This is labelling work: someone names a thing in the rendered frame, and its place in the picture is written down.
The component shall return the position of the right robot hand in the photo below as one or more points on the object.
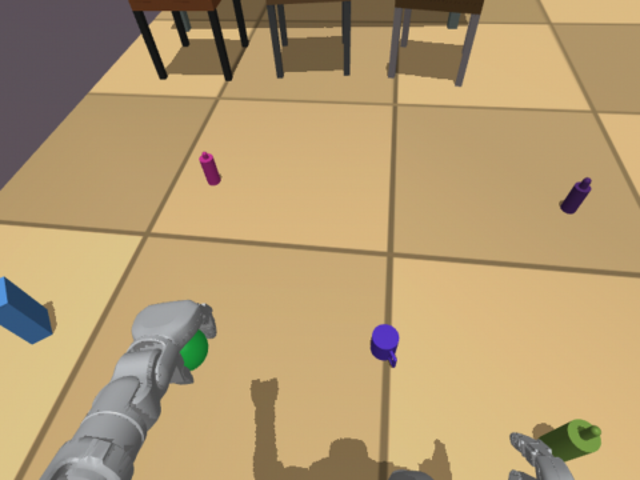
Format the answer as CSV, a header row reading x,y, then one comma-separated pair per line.
x,y
539,455

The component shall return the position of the chair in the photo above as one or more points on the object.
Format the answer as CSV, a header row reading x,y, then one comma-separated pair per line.
x,y
346,29
175,6
473,7

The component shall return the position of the left robot hand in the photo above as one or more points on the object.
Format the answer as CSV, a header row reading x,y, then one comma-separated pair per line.
x,y
177,321

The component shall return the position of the left robot arm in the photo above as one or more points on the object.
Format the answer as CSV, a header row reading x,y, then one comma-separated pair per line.
x,y
110,436

